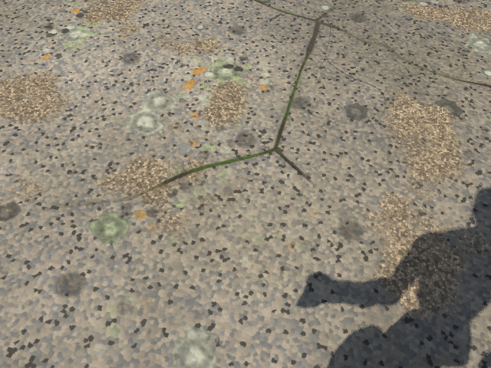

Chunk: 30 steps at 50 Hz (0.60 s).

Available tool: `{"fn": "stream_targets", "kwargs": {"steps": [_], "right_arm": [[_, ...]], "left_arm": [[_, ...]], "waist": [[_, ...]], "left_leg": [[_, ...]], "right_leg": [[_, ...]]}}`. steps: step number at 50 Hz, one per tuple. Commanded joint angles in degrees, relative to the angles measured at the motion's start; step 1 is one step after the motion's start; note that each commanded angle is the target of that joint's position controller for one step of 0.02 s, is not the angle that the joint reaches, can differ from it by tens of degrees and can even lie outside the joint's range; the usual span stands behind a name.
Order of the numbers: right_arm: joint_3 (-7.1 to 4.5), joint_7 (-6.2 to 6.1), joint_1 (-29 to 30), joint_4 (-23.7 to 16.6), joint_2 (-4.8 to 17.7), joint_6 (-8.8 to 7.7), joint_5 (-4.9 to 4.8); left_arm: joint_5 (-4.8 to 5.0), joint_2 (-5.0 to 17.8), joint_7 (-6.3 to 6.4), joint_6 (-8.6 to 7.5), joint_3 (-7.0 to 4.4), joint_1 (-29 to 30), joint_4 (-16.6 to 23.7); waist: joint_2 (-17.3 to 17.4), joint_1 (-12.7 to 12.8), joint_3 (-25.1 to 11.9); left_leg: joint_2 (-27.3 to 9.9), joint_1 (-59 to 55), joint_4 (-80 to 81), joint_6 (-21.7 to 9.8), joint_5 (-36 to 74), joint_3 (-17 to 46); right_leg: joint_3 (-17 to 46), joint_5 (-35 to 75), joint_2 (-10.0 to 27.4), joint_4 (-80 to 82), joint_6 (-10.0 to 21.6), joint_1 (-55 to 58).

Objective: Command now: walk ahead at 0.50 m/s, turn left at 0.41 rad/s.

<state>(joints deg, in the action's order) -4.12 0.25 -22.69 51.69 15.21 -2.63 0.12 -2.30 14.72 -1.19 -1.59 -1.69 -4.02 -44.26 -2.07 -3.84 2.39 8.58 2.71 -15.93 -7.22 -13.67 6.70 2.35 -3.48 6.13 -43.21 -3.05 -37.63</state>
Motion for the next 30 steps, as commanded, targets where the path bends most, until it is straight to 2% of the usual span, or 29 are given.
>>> {"fn": "stream_targets", "kwargs": {"steps": [1,3,4,6,7,8,9,10,11,12,13,15,17,19,21,24,27,30], "right_arm": [[-1.53,-0.59,-4.8,-1.7,7.9,-0.6,0.39],[-1.34,-1.0,-5.3,-1.4,8.1,-0.77,0.75],[-1.37,-1.23,-4.5,-1.5,8.6,-0.91,0.85],[-1.54,-1.35,-2.0,-1.8,10.0,-1.3,0.97],[-1.46,-1.06,-1.2,-1.7,10.1,-1.45,0.92],[-0.8,-0.68,-1.3,-2.5,8.1,-1.8,0.64],[0.28,-0.4,-8.2,-3.5,2.8,-1.92,-1.38],[-0.16,-0.55,-8.7,-2.6,6.2,-1.71,0.17],[-0.36,-0.49,-4.1,-2.8,7.1,-1.32,1.14],[0.01,0.04,0.2,-3.6,6.4,-1.39,1.41],[0.13,0.44,1.8,-4.1,5.6,-1.15,1.43],[0.5,1.12,0.9,-3.8,4.5,-0.08,2.32],[0.77,1.48,1.8,-4.0,3.8,0.38,2.39],[1.13,1.74,6.4,-5.5,3.5,0.53,2.36],[1.63,1.93,11.9,-7.2,2.8,0.46,2.23],[2.62,2.19,18.5,-9.1,1.3,0.19,1.79],[2.87,1.97,22.6,-10.2,1.6,0.01,1.48],[2.78,1.17,21.4,-9.7,1.8,-0.72,1.74]], "left_arm": [[0.33,3.4,-0.34,-1.23,-0.22,7.7,5.7],[0.45,3.8,-0.47,-1.71,-0.13,8.5,6.5],[0.49,4.5,-0.44,-1.94,-0.29,7.1,6.3],[0.59,6.6,0.15,-2.45,-1.21,-0.5,4.1],[0.57,7.6,0.75,-2.97,-1.84,-8.3,1.7],[-0.3,10.4,1.6,-3.57,-2.66,-16.8,0.3],[-1.39,16.8,1.92,-3.3,-4.27,-22.2,-0.1],[0.34,14.4,1.25,-2.26,-4.2,-20.0,-1.2],[1.12,9.8,0.95,-2.01,-3.2,-14.3,0.0],[1.13,6.3,0.65,-2.2,-2.34,-10.7,0.3],[0.85,5.1,0.72,-2.45,-1.86,-9.8,-0.2],[1.16,4.5,0.82,-3.29,-1.53,-11.2,-2.1],[1.71,5.3,0.52,-4.18,-1.79,-13.5,-3.6],[1.88,5.9,0.42,-4.39,-2.0,-15.2,-4.8],[1.94,5.5,0.38,-4.19,-1.88,-16.9,-5.9],[2.04,5.9,0.34,-4.12,-1.96,-19.3,-7.4],[1.81,6.7,0.54,-3.96,-2.1,-21.9,-8.8],[1.42,6.5,1.1,-3.42,-1.86,-22.1,-10.2]], "waist": [[5.7,-1.9,0.1],[6.2,-1.8,0.3],[6.5,-0.7,0.3],[7.0,3.1,-1.9],[5.0,7.0,-5.7],[1.8,10.5,-11.9],[-10.5,8.7,-19.7],[-9.9,7.3,-18.3],[-2.7,5.5,-8.2],[1.1,5.3,-3.5],[-0.2,4.3,-1.2],[-3.1,2.8,-0.9],[-3.0,2.3,-1.5],[-2.4,2.9,-0.2],[-2.1,4.0,1.1],[-2.3,5.6,1.5],[-2.2,6.8,1.6],[-2.3,5.7,1.2]], "left_leg": [[-14.8,-2.6,1.7,-5.5,26.2,9.6],[-16.3,-4.7,0.4,-4.8,29.2,10.4],[-17.1,-4.9,-0.5,-4.0,31.0,10.7],[-16.8,-4.1,-6.6,-2.1,42.2,9.6],[-14.3,-3.0,-16.0,-1.0,45.2,7.2],[-11.6,4.3,-29.1,0.0,34.5,5.2],[-2.5,21.2,-49.4,2.8,3.9,-0.8],[-1.5,29.3,-55.7,2.4,-15.6,0.0],[-5.3,31.9,-57.5,2.2,-10.9,1.0],[-7.4,31.3,-54.5,2.3,-7.1,0.6],[-9.0,30.3,-51.4,2.4,-5.6,-0.2],[-10.1,26.9,-48.2,3.5,-4.1,-1.6],[-10.8,28.2,-46.6,4.3,-2.4,-3.2],[-12.5,32.0,-42.9,5.4,1.2,-4.9],[-13.5,34.2,-36.6,6.4,5.1,-6.6],[-13.0,31.4,-26.2,6.8,10.7,-8.9],[-11.8,29.0,-20.1,6.0,12.0,-10.2],[-9.6,24.9,-16.1,4.2,9.5,-10.2]], "right_leg": [[-3.2,3.4,-2.9,5.5,0.9,-0.1],[-3.2,2.3,-3.7,8.9,2.5,2.3],[-2.9,0.9,-4.1,10.8,3.6,5.3],[-3.7,-4.2,-6.8,13.7,5.8,16.3],[-4.4,-3.4,-7.7,17.4,7.1,25.6],[3.5,-7.4,0.0,18.2,9.7,38.7],[28.8,-12.3,15.6,20.7,17.0,54.5],[41.8,-16.5,18.0,27.6,19.2,51.5],[33.5,-21.4,15.8,28.3,18.3,42.7],[25.7,-18.4,12.6,29.9,16.9,35.9],[19.8,-13.3,9.8,31.3,15.2,32.1],[13.0,-3.8,6.5,32.8,13.9,28.6],[9.9,2.8,6.0,33.8,14.8,29.2],[7.7,3.9,5.6,35.8,15.4,30.2],[5.2,5.5,4.3,36.9,15.1,31.1],[1.8,9.8,2.8,36.6,13.9,31.5],[1.3,13.2,4.2,35.0,13.4,34.6],[0.5,29.6,5.1,28.0,11.7,38.6]]}}
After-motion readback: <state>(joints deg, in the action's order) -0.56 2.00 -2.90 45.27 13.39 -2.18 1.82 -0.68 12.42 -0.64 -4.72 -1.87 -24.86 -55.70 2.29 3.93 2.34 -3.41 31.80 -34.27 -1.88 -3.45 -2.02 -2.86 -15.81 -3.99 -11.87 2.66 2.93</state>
